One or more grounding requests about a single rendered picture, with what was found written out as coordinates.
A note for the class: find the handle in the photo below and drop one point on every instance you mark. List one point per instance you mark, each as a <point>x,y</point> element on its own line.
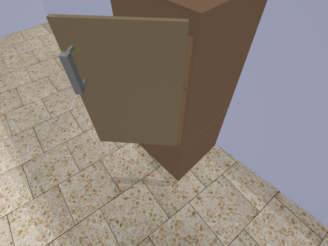
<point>71,70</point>

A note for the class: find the cupboard door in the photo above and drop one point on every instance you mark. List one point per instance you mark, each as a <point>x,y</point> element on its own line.
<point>134,67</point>

